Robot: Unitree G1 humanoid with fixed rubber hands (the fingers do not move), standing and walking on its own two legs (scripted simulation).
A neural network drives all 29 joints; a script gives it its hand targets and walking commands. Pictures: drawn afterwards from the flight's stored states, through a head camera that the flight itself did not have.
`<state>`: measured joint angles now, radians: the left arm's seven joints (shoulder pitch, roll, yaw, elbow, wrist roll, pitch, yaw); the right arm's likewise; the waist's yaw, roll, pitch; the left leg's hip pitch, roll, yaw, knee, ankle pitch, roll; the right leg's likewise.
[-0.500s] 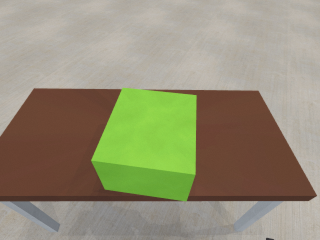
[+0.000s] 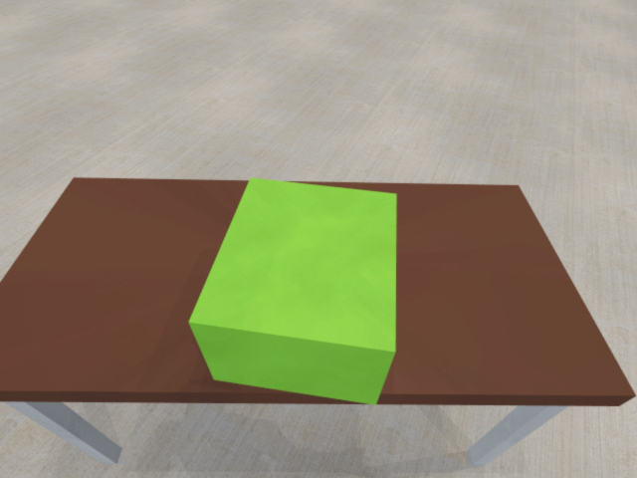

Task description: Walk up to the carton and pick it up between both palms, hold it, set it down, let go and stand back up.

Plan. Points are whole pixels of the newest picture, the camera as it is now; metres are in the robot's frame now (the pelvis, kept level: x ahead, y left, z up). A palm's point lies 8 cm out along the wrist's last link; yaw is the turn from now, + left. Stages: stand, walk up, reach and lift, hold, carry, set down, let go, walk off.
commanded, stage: walk up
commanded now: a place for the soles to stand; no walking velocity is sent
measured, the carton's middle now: (308, 283) +0.43 +0.01 -0.06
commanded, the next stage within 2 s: reach and lift in 0.38 s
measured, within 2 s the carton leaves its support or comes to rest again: neither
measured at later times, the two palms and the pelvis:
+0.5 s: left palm out of the picture +0.11 +0.30 -0.12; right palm out of the picture +0.10 -0.30 -0.12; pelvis -0.01 +0.00 -0.01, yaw +1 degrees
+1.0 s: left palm out of the picture +0.09 +0.28 -0.09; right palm out of the picture +0.07 -0.26 -0.09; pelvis -0.04 -0.01 -0.01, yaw +0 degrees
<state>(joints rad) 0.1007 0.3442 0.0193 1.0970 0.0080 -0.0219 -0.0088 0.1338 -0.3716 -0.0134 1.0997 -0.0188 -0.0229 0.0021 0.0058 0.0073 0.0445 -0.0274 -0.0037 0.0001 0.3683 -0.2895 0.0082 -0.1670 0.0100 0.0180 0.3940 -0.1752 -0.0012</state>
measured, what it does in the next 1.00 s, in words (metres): stands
